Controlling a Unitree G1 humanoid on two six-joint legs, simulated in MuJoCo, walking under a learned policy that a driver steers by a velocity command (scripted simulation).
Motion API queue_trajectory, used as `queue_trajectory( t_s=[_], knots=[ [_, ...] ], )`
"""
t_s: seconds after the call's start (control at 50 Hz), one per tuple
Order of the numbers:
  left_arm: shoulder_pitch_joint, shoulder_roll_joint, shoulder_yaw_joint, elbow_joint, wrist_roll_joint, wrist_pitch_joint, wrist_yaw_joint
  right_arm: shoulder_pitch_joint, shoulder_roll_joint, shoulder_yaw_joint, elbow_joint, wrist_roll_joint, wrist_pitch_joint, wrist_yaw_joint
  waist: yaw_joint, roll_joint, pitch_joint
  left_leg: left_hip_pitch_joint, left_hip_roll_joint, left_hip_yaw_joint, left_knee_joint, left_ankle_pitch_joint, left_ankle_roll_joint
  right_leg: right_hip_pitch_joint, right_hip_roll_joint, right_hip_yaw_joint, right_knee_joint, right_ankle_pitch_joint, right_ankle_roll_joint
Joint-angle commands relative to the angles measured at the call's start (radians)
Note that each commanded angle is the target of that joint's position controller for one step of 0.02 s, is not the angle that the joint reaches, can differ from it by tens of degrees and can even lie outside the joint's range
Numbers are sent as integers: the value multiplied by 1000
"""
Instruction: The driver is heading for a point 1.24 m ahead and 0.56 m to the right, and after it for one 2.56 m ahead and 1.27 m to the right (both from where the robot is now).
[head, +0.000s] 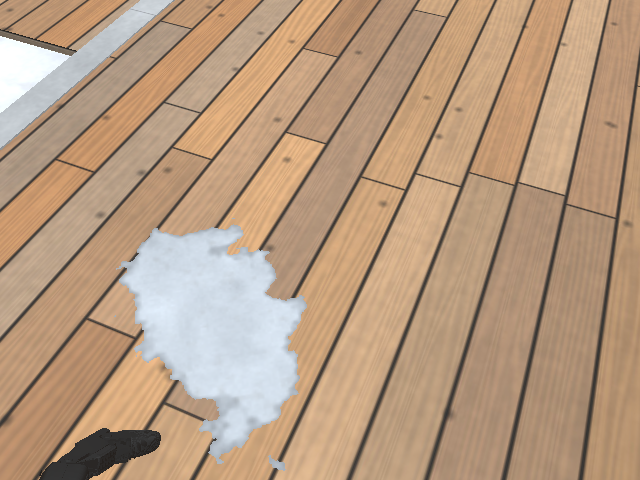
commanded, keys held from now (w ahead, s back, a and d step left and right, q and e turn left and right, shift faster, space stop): w+e+shift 0.76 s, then e+shift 0.20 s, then shift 0.04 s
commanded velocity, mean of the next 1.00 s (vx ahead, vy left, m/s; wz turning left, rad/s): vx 0.91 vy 0.00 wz -0.82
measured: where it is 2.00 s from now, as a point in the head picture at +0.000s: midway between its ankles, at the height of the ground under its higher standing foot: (457, 245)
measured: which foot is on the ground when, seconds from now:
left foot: down 0.00-0.06, up 0.08-0.52, down 0.54-0.96, up 0.98-1.00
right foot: up 0.00-0.06, down 0.08-0.52, up 0.54-0.94, down 0.96-1.00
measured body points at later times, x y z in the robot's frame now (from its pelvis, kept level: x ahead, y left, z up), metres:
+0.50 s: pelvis +0.48 -0.10 +0.00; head +0.50 -0.13 +0.45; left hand +0.53 +0.17 -0.12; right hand +0.70 -0.40 -0.02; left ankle +0.74 -0.04 -0.70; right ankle +0.26 -0.12 -0.72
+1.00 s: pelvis +0.83 -0.32 -0.03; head +0.85 -0.36 +0.41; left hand +1.18 -0.34 -0.09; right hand +0.63 -0.53 -0.16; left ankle +0.78 -0.06 -0.64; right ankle +0.91 -0.47 -0.73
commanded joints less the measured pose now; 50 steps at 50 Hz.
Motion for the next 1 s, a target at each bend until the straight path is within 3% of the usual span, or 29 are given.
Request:
queue_trajectory(
  t_s=[0.02,0.06,0.08,0.1,0.12,0.14,0.16,0.18,0.24,0.32,0.38,0.46,0.5,0.52,0.54,0.56,0.58,0.6,0.62,0.64,0.66,0.72,0.76,0.82,0.88,0.94,0.96,0.98,1.0],
  knots=[
    [-68,123,48,-90,-18,-15,-18,5,-191,-49,-6,-30,10,-5,44,118,36,-23,292,11,-3,888,89,104,65,-59,20,-129,-71],
    [248,199,92,-26,-27,11,-7,-73,-216,-53,-22,-67,31,-10,224,170,-156,-5,279,74,359,1385,55,396,139,-112,106,-241,-116],
    [487,236,106,33,-22,28,2,-130,-210,-47,-47,-69,32,-23,341,91,-249,-251,245,107,720,1258,17,731,94,-14,138,-274,-133],
    [489,302,114,56,-5,20,-7,80,-23,0,-71,-45,5,-1,166,-326,-351,-722,39,62,1154,191,-67,1103,-114,540,24,-706,-337],
    [505,209,101,52,3,21,-7,34,-90,10,-77,-5,-31,13,209,-298,-402,-858,-2,-37,1208,0,-46,1157,-179,935,-273,-968,-352],
    [442,167,93,35,22,19,-1,-95,-153,-6,-112,26,-53,19,215,-160,-243,-928,63,-74,1169,66,-9,1057,-181,871,-292,-959,-294],
    [399,162,91,27,27,17,-8,-212,-147,3,-144,10,-68,14,204,28,-146,-872,92,-64,1065,111,8,881,-140,770,-299,-791,-264],
    [359,164,91,27,28,10,-14,-260,-122,5,-159,-10,-78,8,163,91,-76,-852,102,-58,987,114,4,759,-100,692,-298,-648,-275],
    [300,116,75,23,7,11,-7,-222,-109,-1,-149,-34,-62,0,79,34,-20,-784,140,-58,822,141,-39,611,-2,520,-322,-425,-289],
    [346,119,74,56,-10,19,28,-397,-76,10,-217,-41,-55,-5,122,16,90,-766,118,10,511,310,-115,406,47,427,-364,-295,-273],
    [393,125,80,94,-12,31,41,-516,-38,15,-263,-37,-67,6,179,-22,74,-566,55,45,303,571,-128,280,87,398,-362,-275,-206],
    [420,111,85,138,-30,37,50,-558,-100,-21,-296,8,-75,-3,175,-59,46,-463,45,-13,145,575,-122,443,62,465,-274,-212,-154],
    [388,141,100,136,-18,49,53,-438,-170,-58,-286,21,-83,-16,92,-84,-48,-327,34,6,137,473,-97,547,62,465,-84,120,-120],
    [337,159,103,115,6,59,47,-246,-194,-73,-260,30,-78,-27,-22,-102,-194,-117,91,-4,187,431,-67,532,75,431,127,224,-94],
    [298,91,78,76,49,63,42,36,-229,-82,-216,32,-56,-43,-126,-47,-397,227,263,-147,324,220,-22,365,101,371,456,27,-77],
    [520,-54,26,43,-12,55,29,77,-293,-84,-165,-5,-55,-18,24,500,-586,562,558,-759,141,-142,185,-8,218,268,825,-764,-34],
    [464,46,29,62,-49,64,46,55,-181,-75,-183,-3,-47,-10,-22,435,-498,483,517,-837,53,-426,143,-126,99,210,922,-689,-38],
    [312,120,46,44,-29,65,49,-3,-122,-63,-183,2,-37,-19,-59,295,-308,323,453,-629,28,-305,88,-170,67,160,895,-600,-42],
    [225,129,52,28,-4,64,48,-36,-121,-60,-161,-12,-27,-20,-45,106,-177,157,417,-478,16,-82,64,-150,34,127,864,-549,-39],
    [153,112,54,1,14,59,39,-51,-119,-58,-136,-29,-22,-18,-27,44,-79,19,387,-370,-7,85,63,-131,2,113,825,-520,-42],
    [161,84,54,-12,0,65,28,-74,-100,-51,-117,-42,-26,-18,18,72,-41,-78,372,-294,-30,151,66,-92,-36,120,807,-504,-45],
    [152,23,40,-51,-28,99,18,-125,-44,-38,-71,-5,-31,-2,79,111,18,-207,367,-131,-90,225,67,-121,-107,104,780,-524,-48],
    [122,20,31,-77,-13,101,9,-163,-84,-47,-59,-4,-34,-5,105,92,65,-274,373,-26,-135,321,72,-153,-124,99,738,-431,-26],
    [41,57,35,-91,14,83,-10,-242,-140,-56,-63,-14,-33,-21,110,32,133,-408,268,219,-142,589,22,10,-65,-2,428,-163,-4],
    [19,85,55,-89,19,67,-42,-157,-236,-72,-33,-5,-31,-34,98,43,51,-316,250,289,-29,925,-32,240,63,-122,203,-25,-34],
    [332,225,128,-21,7,90,-38,-172,-292,-91,-57,25,-6,-35,276,115,-133,-299,288,280,439,1261,-59,615,167,-129,168,-130,-123],
    [428,257,149,8,-1,104,-16,-156,-224,-73,-59,29,-8,-26,308,10,-155,-469,222,275,742,768,-106,822,131,-37,96,-47,-166],
    [326,321,142,-34,10,113,10,-74,-70,-28,-78,-29,-20,-7,178,-361,-153,-720,26,262,1205,-238,-146,952,-45,257,117,579,-277],
    [257,314,120,-123,73,85,2,88,-145,-14,-99,-10,-33,5,130,-262,-526,-824,13,-28,1403,-242,-144,1105,-311,755,-28,381,-489]
  ],
)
